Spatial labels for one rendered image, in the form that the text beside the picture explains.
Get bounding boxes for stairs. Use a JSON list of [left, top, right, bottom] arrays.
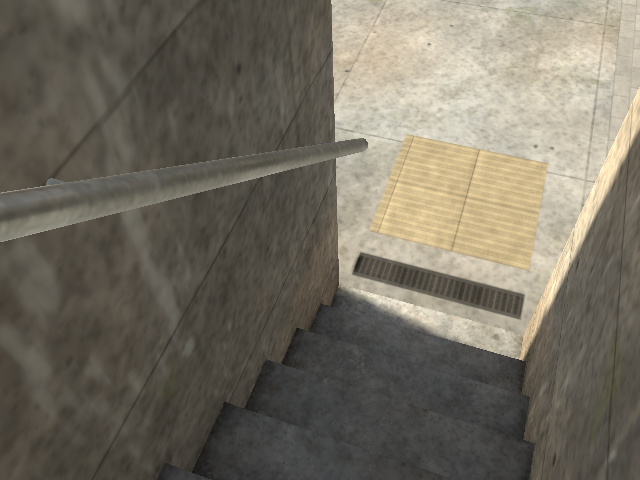
[[157, 284, 535, 480]]

